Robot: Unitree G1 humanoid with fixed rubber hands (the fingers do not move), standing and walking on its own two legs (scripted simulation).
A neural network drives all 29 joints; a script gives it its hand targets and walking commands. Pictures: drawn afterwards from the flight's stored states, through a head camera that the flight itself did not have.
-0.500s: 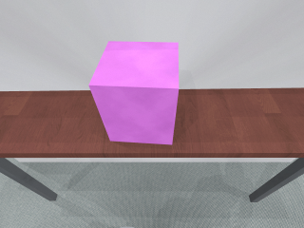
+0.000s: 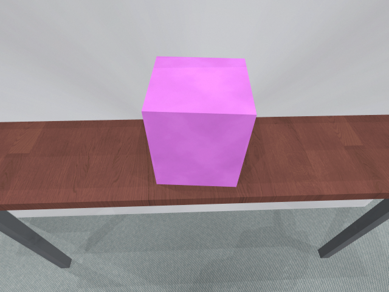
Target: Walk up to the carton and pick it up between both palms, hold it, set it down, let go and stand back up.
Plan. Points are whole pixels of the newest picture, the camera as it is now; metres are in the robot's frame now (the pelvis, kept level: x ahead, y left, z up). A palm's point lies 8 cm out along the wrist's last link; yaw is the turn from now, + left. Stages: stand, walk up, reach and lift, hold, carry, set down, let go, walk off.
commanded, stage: walk up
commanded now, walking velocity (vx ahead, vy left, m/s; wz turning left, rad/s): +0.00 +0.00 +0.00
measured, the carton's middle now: (198, 124) +0.49 +0.01 +0.07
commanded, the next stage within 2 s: stand in 0.02 s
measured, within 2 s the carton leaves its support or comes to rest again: neither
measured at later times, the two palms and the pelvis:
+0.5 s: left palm (102, 286) +0.16 +0.22 -0.14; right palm (303, 290) +0.17 -0.23 -0.13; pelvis -0.03 -0.02 -0.04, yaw +1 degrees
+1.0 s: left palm (90, 285) +0.15 +0.22 -0.07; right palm out of the picture +0.14 -0.20 -0.08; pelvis -0.03 -0.02 +0.00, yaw -2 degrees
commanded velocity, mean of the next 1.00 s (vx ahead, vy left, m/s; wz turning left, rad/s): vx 0.00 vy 0.00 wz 0.00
